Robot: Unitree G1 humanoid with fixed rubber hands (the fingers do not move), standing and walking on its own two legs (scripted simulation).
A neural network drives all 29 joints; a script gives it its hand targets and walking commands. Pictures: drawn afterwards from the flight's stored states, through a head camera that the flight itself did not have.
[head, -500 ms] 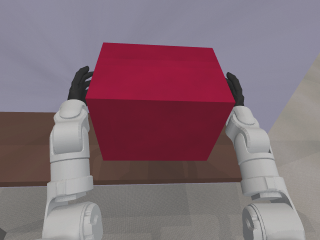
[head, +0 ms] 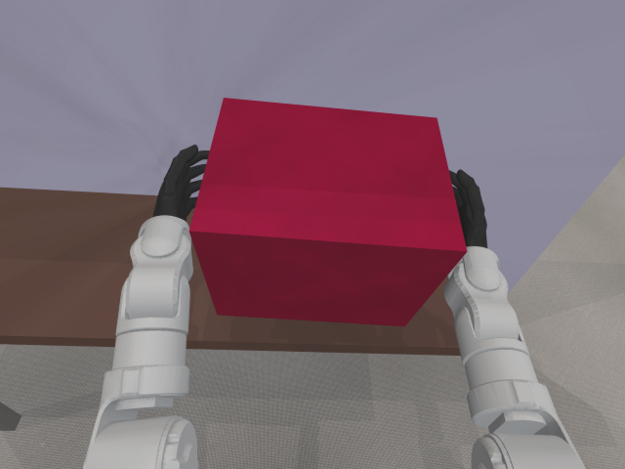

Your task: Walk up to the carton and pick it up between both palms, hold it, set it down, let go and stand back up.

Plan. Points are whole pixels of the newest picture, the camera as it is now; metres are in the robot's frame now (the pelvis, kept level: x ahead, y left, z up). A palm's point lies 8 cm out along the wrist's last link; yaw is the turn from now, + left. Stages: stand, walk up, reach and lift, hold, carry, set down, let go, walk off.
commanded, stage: set down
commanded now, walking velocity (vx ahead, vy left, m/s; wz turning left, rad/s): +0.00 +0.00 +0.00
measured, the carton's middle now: (321, 221) +0.39 -0.01 +0.11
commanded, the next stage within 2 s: none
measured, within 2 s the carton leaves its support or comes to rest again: rests again in 2.00 s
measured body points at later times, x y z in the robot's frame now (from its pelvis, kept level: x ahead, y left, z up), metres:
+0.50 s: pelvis +0.00 +0.00 +0.00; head +0.00 +0.03 +0.45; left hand +0.40 +0.17 +0.12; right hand +0.37 -0.19 +0.12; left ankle +0.00 +0.12 -0.75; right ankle -0.01 -0.11 -0.75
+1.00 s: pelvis +0.01 +0.00 +0.00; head +0.03 +0.02 +0.45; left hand +0.42 +0.15 +0.08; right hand +0.39 -0.21 +0.09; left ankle +0.00 +0.12 -0.75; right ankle -0.01 -0.11 -0.75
